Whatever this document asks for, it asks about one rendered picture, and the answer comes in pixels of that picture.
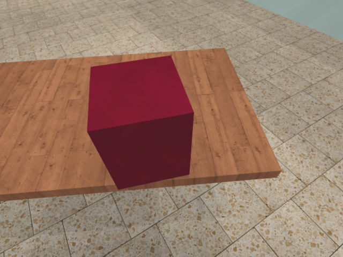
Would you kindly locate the table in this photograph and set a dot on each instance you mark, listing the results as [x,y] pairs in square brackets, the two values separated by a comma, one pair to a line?
[45,150]

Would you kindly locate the carton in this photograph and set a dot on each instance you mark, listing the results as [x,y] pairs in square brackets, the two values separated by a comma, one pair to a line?
[140,120]

